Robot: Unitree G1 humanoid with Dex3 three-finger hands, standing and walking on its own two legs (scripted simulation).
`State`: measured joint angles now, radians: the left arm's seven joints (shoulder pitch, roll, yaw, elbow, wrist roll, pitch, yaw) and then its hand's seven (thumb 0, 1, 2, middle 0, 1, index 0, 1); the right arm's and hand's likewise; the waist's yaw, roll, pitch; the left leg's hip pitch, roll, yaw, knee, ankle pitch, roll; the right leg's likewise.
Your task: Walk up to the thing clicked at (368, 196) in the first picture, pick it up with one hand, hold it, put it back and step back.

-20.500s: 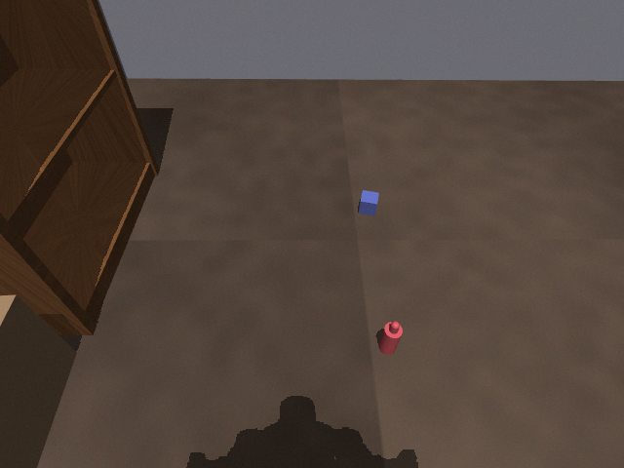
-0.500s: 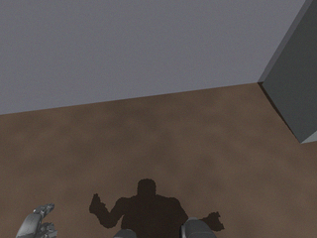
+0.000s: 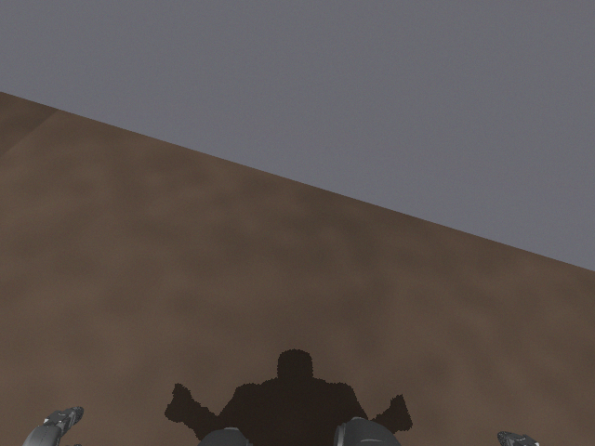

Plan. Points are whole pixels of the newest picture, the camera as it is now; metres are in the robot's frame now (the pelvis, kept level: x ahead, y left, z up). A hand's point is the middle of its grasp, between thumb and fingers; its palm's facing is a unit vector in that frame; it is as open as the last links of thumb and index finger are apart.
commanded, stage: walk up
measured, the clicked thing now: out of the picture +0.49 +1.42 -0.71
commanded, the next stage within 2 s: none
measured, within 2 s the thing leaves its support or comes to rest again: neither
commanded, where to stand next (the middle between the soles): +0.11 +0.02 m, yaw +64 degrees
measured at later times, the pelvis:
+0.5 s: pelvis +0.00 -0.03 +0.03, yaw +26 degrees
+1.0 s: pelvis +0.05 -0.01 +0.00, yaw +47 degrees
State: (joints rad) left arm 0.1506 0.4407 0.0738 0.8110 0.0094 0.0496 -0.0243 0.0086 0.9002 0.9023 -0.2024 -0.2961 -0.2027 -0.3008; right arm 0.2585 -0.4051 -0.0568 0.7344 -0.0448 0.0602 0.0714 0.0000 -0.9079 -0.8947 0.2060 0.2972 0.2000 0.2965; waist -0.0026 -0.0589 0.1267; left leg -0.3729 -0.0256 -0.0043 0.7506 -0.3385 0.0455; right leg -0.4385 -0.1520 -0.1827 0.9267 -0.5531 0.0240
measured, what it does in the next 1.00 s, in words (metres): steps on the spot, turning left: right foot, then left foot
